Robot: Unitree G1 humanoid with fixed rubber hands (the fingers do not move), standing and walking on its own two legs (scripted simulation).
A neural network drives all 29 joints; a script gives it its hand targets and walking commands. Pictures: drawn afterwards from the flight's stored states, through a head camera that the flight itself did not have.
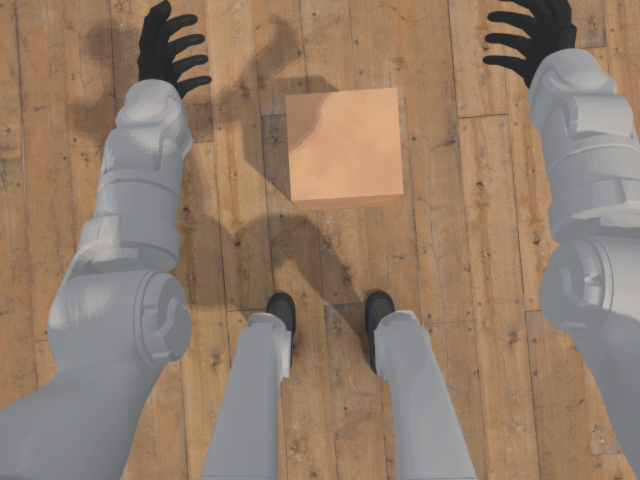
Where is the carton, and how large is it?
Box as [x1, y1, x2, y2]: [285, 87, 403, 211]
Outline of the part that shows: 396,87 285,95 291,200 302,211 384,206 403,193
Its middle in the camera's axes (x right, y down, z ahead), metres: +0.05 -0.17 +0.84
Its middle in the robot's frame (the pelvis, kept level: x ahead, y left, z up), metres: +0.54 -0.02 -0.53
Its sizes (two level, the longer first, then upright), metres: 0.210 0.200 0.250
